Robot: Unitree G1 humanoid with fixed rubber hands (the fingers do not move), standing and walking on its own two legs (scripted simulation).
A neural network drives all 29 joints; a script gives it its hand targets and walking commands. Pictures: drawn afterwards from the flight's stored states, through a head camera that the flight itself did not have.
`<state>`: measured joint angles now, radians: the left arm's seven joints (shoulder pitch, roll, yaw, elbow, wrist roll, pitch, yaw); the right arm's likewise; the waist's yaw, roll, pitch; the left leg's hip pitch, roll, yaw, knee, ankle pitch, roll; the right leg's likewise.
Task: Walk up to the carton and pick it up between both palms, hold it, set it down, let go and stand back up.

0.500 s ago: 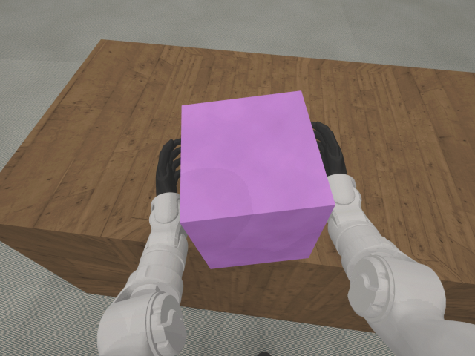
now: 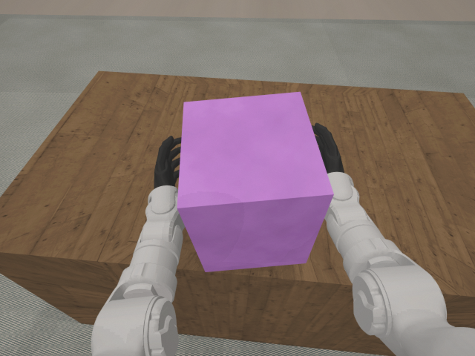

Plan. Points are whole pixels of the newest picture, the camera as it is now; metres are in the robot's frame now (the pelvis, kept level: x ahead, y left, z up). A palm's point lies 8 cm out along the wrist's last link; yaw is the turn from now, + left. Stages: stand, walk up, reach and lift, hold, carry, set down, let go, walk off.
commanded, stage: reach and lift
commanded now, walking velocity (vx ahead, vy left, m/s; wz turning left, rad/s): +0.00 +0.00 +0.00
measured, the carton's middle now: (249, 188) +0.39 +0.01 +0.06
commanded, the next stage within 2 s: hold in 1.66 s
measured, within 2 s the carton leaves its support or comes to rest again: neither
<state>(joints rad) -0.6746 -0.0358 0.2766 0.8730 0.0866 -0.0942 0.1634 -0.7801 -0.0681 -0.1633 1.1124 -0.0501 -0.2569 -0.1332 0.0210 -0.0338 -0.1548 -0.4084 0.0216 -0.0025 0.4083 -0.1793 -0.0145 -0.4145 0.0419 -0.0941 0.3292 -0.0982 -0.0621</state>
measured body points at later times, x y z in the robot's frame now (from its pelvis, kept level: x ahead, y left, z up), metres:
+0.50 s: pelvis -0.01 +0.01 +0.00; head -0.05 +0.05 +0.45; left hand +0.38 +0.17 +0.17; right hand +0.39 -0.12 +0.17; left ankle +0.00 +0.13 -0.74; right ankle +0.03 -0.08 -0.74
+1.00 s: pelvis -0.01 +0.04 +0.00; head -0.05 +0.07 +0.45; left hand +0.39 +0.17 +0.20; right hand +0.39 -0.12 +0.19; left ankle +0.00 +0.13 -0.74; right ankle +0.03 -0.08 -0.74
